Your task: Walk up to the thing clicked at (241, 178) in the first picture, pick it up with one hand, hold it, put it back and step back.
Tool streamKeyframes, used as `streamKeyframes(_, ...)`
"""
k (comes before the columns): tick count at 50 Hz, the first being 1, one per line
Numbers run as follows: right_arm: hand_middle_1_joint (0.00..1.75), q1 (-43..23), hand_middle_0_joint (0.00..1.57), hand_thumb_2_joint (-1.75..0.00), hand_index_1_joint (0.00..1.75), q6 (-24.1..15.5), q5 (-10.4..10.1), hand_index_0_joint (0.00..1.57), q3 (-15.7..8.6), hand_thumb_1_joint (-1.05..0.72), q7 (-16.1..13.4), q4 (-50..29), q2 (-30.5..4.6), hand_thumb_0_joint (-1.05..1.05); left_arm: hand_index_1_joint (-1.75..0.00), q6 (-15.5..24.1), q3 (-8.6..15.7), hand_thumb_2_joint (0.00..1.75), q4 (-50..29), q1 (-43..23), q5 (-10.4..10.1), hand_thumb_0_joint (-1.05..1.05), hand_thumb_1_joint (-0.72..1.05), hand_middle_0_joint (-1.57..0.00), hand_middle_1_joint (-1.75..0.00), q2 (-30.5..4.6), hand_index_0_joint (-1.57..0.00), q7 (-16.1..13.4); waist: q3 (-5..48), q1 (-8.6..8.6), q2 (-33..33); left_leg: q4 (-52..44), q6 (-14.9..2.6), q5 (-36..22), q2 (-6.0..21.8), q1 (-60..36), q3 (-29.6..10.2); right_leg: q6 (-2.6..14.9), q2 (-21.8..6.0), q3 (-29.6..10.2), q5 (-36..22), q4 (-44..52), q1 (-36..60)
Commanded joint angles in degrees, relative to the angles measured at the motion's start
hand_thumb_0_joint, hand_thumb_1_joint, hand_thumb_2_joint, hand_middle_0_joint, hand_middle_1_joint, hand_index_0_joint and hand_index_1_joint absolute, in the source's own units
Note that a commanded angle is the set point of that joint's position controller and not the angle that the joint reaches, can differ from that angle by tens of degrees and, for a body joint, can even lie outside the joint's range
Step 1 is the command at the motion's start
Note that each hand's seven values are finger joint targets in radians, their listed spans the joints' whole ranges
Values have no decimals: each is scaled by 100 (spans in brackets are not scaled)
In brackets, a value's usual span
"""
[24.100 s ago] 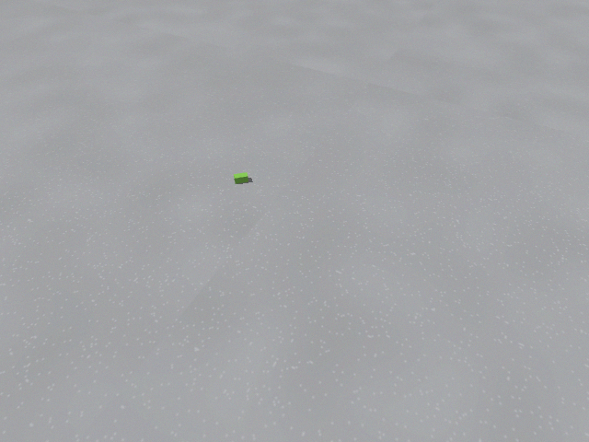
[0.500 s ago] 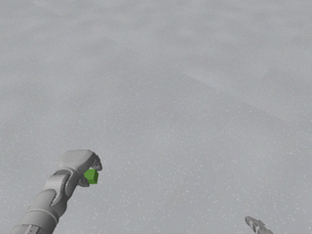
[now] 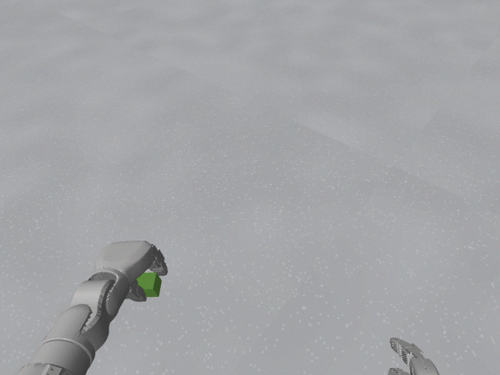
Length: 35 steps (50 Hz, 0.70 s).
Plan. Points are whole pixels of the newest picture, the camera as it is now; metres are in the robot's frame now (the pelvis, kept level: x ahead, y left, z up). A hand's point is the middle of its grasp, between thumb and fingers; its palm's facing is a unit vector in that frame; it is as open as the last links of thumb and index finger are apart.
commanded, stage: hold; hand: left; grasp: from above
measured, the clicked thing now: (139, 285) +0.31 +0.23 -0.08
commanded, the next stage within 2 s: crouch in 0.84 s
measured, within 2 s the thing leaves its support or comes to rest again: neither
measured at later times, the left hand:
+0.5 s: hand (136, 280) +0.29 +0.22 -0.03, palm faces -0.47 -0.04 -0.88, open 6.2 cm
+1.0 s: hand (135, 276) +0.30 +0.22 -0.03, palm faces -0.47 -0.05 -0.88, open 6.2 cm
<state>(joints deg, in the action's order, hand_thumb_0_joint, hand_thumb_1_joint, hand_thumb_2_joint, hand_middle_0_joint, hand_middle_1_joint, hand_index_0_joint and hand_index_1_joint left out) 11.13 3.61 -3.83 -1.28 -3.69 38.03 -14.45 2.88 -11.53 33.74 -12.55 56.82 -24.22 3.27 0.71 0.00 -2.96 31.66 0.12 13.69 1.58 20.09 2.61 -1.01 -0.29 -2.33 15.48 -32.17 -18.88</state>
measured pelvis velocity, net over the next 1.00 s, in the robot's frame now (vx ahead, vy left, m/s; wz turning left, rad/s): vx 0.01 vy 0.00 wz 0.00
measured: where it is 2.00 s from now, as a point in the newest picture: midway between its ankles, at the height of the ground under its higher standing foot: outside the picture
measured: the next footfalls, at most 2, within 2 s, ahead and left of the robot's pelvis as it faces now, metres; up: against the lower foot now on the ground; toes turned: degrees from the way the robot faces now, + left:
none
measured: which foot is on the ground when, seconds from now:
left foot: down 0.00-1.00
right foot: down 0.00-1.00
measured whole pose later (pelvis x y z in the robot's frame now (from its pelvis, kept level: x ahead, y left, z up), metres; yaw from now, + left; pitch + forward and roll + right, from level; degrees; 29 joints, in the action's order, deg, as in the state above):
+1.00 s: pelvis +0.01 +0.00 +0.01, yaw +0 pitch +1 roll +0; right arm 10.8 6.6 -4.5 -1.5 -4.1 37.4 -14.3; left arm 3.5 -11.3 34.0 -12.4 56.6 -24.2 3.9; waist 0.5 -0.2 -2.9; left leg 26.5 0.3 12.5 1.5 15.2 2.7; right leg -0.8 -0.3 -2.3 14.4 -27.3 -14.2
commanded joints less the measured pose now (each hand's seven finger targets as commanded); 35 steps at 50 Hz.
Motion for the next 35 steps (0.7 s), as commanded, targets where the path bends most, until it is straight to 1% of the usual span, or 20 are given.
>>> streamKeyframes(1, 30, -508, 20, -90, 30, -279, 7, 20, -226, -90, -88, -765, -740, 0, -6, -2, 639, 13, -1257, -2008, -47, 0, 91, -123, -9, -1223, -126, -281, 1508, 21, 157, -447, -121, -694, -208, -1020, -51, 122, 226, 93, -633, 621, 213)
streamKeyframes(4, 30, -505, 20, -90, 30, -264, 0, 20, -230, -90, -103, -739, -739, 0, -6, -16, 662, 12, -1235, -1957, -37, 0, 89, -122, -8, -1257, -125, -243, 1513, 3, 157, -471, -125, -837, -216, -1119, -30, 114, 213, 82, -784, 659, 271)
streamKeyframes(7, 30, -518, 20, -90, 30, -247, -7, 20, -217, -90, -112, -732, -745, 0, -4, -17, 592, 12, -1200, -2017, -48, 0, 89, -123, -7, -1233, -125, -205, 1480, 8, 112, -540, -115, -883, -194, -1172, -39, 137, 230, 104, -813, 663, 288)
streamKeyframes(8, 30, -542, 20, -90, 30, -239, -14, 20, -212, -90, -117, -732, -732, 0, -3, -23, 643, 11, -1099, -1978, -40, 0, 89, -124, -6, -1287, -126, -198, 1398, -22, 152, -563, -119, -872, -198, -1148, -39, 134, 221, 116, -800, 700, 293)
streamKeyframes(10, 30, -573, 20, -90, 30, -233, -16, 20, -198, -90, -114, -762, -724, 0, -3, -26, 574, 10, -1132, -1882, -54, 0, 88, -123, -6, -1193, -125, -158, 1401, -30, 230, -581, -127, -890, -208, -1162, -43, 129, 215, 109, -830, 715, 362)
streamKeyframes(11, 30, -556, 20, -90, 30, -229, -16, 20, -195, -90, -117, -744, -716, 0, -4, -16, 580, 10, -1220, -2056, -79, 0, 89, -122, -7, -1238, -125, -147, 1423, -8, 171, -579, -133, -874, -217, -1155, -26, 118, 206, 103, -814, 752, 350)
streamKeyframes(12, 30, -583, 20, -90, 30, -216, -27, 20, -188, -90, -117, -775, -718, 0, -2, -38, 667, 10, -1060, -1874, -82, 0, 86, -122, -4, -1275, -124, -147, 1317, -68, 144, -629, -114, -883, -204, -1154, -27, 140, 213, 113, -795, 761, 392)
streamKeyframes(13, 30, -579, 20, -90, 30, -213, -26, 20, -196, -90, -117, -777, -718, 0, -2, -35, 587, 8, -1087, -1893, -61, 0, 87, -121, -5, -1202, -124, -128, 1331, -42, 180, -629, -117, -908, -201, -1160, -31, 142, 219, 118, -817, 742, 386)
streamKeyframes(14, 30, -581, 20, -90, 30, -200, -26, 20, -205, -90, -119, -781, -727, 0, -2, -26, 658, 9, -1006, -1867, -86, 0, 87, -121, -5, -1245, -124, -123, 1268, -46, 193, -639, -112, -886, -193, -1146, -33, 142, 231, 123, -780, 769, 357)
streamKeyframes(17, 30, -604, 20, -90, 30, -184, -21, 20, -204, -90, -115, -817, -716, 0, -2, -2, 552, 8, -1121, -1865, -71, 0, 87, -121, -5, -1193, -124, -78, 1311, -31, 137, -668, -114, -938, -197, -1224, -25, 151, 220, 113, -836, 789, 400)
streamKeyframes(19, 30, -594, 20, -90, 30, -170, -19, 20, -199, -90, -122, -817, -714, 0, -3, 31, 591, 8, -1218, -1912, -87, 0, 86, -120, -7, -1218, -123, -79, 1330, -53, 171, -661, -118, -962, -208, -1241, -27, 138, 215, 109, -866, 801, 417)
streamKeyframes(20, 30, -580, 20, -90, 30, -164, -13, 20, -207, -90, -126, -813, -717, 0, -2, 36, 701, 9, -1136, -1838, -54, 0, 85, -121, -4, -1316, -123, -100, 1349, -49, 161, -656, -125, -974, -213, -1255, -8, 138, 206, 100, -884, 816, 417)
streamKeyframes(21, 30, -575, 20, -90, 30, -161, -15, 20, -196, -90, -124, -814, -703, 0, -2, 58, 690, 7, -1255, -2026, -78, 0, 86, -121, -5, -1316, -124, -109, 1380, -38, 99, -664, -123, -968, -221, -1267, -12, 137, 199, 93, -901, 814, 432)
streamKeyframes(23, 30, -569, 20, -90, 30, -156, -16, 20, -206, -90, -126, -802, -707, 0, -3, 65, 632, 9, -1114, -1868, -50, 0, 87, -122, -5, -1222, -124, -127, 1397, -29, 190, -659, -131, -1040, -216, -1293, -13, 135, 206, 108, -959, 813, 463)
streamKeyframes(25, 30, -586, 20, -90, 30, -137, -28, 20, -212, -90, -135, -823, -705, 0, -1, 53, 696, 11, -1112, -1820, -47, 0, 88, -124, -3, -1262, -126, -187, 1432, -61, 176, -644, -130, -1178, -224, -1301, -9, 128, 204, 107, -1099, 801, 498)
streamKeyframes(27, 30, -553, 20, -90, 30, -120, -25, 20, -215, -90, -133, -802, -717, 0, -3, 68, 648, 10, -1176, -1953, -56, 0, 87, -123, -5, -1239, -125, -230, 1448, -21, 154, -665, -123, -1183, -206, -1343, -15, 139, 214, 120, -1095, 796, 490)
streamKeyframes(30, 30, -564, 20, -90, 30, -95, -25, 20, -223, -90, -131, -788, -724, 0, -1, 64, 758, 10, -1095, -1932, 6, 0, 87, -123, -3, -1346, -125, -299, 1368, -76, 166, -693, -121, -1072, -218, -1289, -16, 138, 207, 127, -973, 845, 498)
streamKeyframes(33, 30, -574, 20, -90, 30, -75, -24, 20, -237, -90, -127, -752, -706, 0, -2, 48, 580, 11, -1103, -2101, 13, 0, 86, -123, -4, -1193, -125, -306, 1484, -8, 133, -667, -126, -1221, -229, -1421, -1, 128, 192, 103, -1166, 827, 526)
streamKeyframes(34, 30, -523, 20, -90, 30, -78, -11, 20, -245, -90, -130, -724, -728, 0, -3, 50, 594, 10, -1177, -2245, 33, 0, 87, -122, -5, -1254, -125, -313, 1565, 12, 138, -630, -135, -1272, -227, -1428, -3, 116, 186, 106, -1231, 829, 517)
streamKeyframes(35, 30, -538, 20, -90, 30, -73, -28, 20, -257, -90, -130, -725, -726, 0, -3, 24, 704, 9, -1055, -2075, 19, 0, 87, -122, -6, -1323, -125, -323, 1526, -58, 202, -636, -138, -1325, -233, -1416, -4, 104, 186, 118, -1291, 831, 580)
